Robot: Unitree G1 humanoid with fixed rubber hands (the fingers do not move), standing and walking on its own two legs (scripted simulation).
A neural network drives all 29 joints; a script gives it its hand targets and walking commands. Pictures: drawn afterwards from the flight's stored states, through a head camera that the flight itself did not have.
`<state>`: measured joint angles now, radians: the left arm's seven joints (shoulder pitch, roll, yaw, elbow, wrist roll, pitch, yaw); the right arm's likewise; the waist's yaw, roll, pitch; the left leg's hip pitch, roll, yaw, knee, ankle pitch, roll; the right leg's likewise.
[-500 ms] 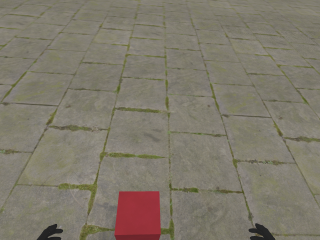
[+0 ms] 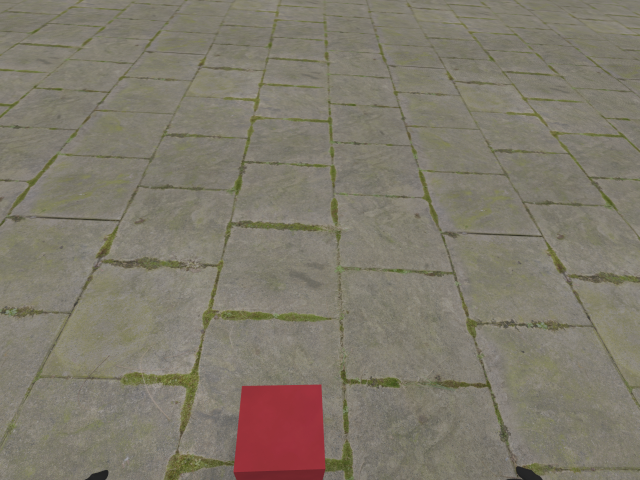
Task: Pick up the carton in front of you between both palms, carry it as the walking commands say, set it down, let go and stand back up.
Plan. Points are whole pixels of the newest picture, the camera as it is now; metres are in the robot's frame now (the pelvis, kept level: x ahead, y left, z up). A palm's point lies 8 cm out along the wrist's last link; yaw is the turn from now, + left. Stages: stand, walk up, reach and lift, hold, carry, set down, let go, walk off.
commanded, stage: stand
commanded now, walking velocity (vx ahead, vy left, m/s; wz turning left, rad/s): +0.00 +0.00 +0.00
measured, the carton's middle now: (281, 440) +0.38 +0.07 -0.65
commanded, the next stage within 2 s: none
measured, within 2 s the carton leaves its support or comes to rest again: neither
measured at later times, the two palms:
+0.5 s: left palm out of the picture +0.07 +0.30 -0.10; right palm out of the picture +0.08 -0.31 -0.09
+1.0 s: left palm out of the picture +0.07 +0.31 -0.10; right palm out of the picture +0.08 -0.31 -0.09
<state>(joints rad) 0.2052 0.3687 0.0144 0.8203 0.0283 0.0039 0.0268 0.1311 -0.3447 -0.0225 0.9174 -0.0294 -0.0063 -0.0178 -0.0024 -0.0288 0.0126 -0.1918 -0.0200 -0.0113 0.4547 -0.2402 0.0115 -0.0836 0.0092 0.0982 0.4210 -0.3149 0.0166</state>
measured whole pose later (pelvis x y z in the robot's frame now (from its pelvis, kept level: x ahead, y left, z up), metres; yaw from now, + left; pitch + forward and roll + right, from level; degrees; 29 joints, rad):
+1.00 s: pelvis -0.02 +0.00 +0.01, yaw +0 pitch -2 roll +0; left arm 0.16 0.39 0.00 0.99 0.02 -0.01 0.01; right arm 0.10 -0.38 0.00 1.06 -0.02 -0.01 -0.01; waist -0.01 -0.02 0.03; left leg -0.17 -0.02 -0.02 0.38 -0.17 0.01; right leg -0.06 0.01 0.09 0.35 -0.25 0.02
